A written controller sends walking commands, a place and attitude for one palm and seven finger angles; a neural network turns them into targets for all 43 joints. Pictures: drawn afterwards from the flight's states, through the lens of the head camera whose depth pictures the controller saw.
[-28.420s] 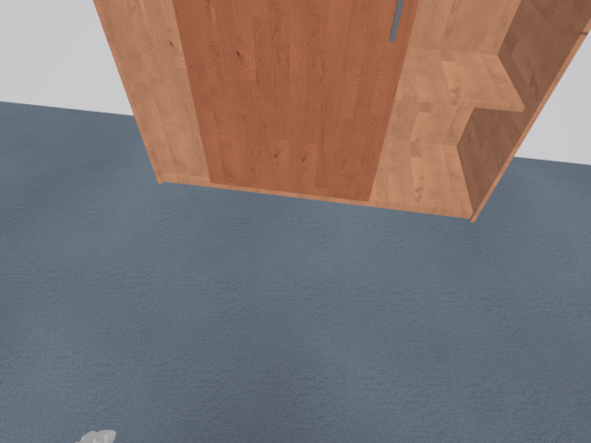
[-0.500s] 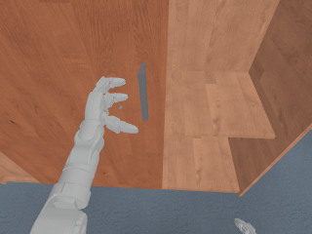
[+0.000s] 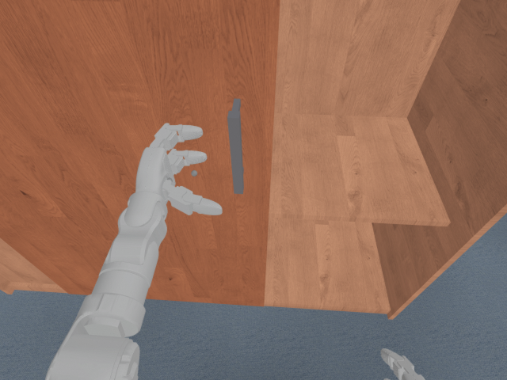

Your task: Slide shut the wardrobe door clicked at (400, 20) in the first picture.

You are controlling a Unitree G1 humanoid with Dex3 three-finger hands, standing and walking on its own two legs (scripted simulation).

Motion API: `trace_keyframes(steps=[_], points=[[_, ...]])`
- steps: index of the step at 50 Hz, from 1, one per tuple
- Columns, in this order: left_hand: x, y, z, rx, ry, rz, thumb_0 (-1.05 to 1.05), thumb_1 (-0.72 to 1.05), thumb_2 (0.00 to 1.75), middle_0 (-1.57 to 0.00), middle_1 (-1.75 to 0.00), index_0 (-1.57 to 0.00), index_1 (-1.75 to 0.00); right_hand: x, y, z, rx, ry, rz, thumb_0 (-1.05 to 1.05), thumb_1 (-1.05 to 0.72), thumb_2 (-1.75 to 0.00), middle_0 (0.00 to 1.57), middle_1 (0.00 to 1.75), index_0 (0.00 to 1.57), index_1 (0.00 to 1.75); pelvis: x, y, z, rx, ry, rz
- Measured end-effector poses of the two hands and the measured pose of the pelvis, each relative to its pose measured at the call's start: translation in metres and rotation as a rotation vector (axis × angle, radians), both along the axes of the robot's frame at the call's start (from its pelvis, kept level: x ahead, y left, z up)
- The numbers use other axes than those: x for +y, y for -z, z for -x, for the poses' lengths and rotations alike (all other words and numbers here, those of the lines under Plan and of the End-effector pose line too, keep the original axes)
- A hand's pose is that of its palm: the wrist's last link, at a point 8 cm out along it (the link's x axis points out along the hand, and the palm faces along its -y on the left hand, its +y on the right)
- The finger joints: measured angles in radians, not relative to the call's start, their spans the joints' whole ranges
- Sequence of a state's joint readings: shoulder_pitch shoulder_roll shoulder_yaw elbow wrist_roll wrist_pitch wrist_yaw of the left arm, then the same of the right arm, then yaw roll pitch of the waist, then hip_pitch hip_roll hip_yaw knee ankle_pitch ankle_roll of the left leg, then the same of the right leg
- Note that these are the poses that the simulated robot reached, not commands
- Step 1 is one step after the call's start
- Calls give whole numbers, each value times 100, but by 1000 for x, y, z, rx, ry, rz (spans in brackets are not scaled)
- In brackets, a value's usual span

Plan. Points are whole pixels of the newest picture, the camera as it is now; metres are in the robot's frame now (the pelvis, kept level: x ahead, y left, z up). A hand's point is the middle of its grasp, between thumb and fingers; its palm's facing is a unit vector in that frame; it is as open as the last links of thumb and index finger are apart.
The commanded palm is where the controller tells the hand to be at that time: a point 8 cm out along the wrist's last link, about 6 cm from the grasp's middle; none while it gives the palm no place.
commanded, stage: feel for the door with the fingertips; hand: left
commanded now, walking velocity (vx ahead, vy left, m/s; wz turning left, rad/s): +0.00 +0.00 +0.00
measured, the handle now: (237, 149) +0.46 +0.04 +0.12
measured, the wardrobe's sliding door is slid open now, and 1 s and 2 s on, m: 0.48 0.48 0.48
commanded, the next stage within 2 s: slide the fingers in behind the handle in 0.60 s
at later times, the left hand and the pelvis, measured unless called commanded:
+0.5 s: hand (224, 171) +0.41 +0.06 +0.12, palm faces -0.06 -1.00 +0.00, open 14.0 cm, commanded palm +0.39 +0.12 +0.12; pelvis +0.00 +0.00 +0.00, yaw -1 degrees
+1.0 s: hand (222, 170) +0.41 +0.06 +0.12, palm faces -0.05 -1.00 +0.00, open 13.8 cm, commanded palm +0.39 +0.12 +0.12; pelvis -0.01 +0.00 +0.00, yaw -1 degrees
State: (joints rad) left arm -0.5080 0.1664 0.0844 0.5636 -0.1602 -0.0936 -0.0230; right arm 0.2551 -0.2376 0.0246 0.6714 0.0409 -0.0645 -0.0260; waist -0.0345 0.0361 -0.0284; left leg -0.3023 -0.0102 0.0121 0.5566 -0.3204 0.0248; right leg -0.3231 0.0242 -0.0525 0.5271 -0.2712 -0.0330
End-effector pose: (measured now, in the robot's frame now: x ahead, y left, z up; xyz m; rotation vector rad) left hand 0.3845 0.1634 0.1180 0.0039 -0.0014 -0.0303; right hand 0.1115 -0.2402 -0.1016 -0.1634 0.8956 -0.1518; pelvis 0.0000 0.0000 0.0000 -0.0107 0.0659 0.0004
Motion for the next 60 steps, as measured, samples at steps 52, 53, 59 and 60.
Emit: trace_keyframes(steps=[52,53,59,60], points=[[-45,3,-6,-14,18,6,-2,-50,30,-33,-121,-32,-121,-6,10,37,74,44,-20,1,-91,-90,20,30,20,30,-4,2,7,15,17,-6],[-46,3,-5,-15,19,5,-2,-50,30,-32,-121,-32,-121,-5,10,38,74,45,-22,1,-91,-90,20,30,20,30,-4,2,7,15,17,-6],[-52,2,1,-26,28,8,-2,-50,30,-31,-120,-31,-120,-3,10,35,64,41,-28,1,-91,-90,20,30,20,30,-3,1,6,8,19,-6],[-53,2,2,-25,28,6,-2,-50,30,-31,-120,-31,-120,-2,10,33,62,40,-28,1,-91,-90,20,30,20,30,-3,1,5,7,19,-6]])
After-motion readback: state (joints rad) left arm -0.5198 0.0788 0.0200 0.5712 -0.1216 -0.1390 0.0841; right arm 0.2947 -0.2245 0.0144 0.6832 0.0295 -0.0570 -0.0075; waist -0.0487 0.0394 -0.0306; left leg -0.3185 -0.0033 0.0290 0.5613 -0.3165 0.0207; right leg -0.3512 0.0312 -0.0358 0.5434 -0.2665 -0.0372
